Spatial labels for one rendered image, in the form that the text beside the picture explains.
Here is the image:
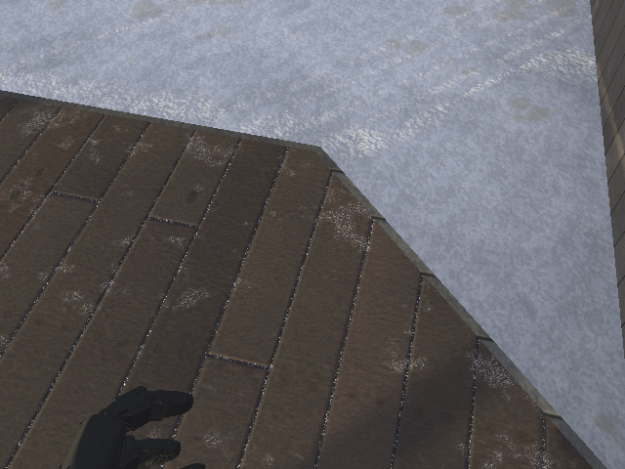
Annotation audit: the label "robot left hand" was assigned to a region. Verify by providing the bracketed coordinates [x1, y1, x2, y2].
[59, 386, 206, 469]

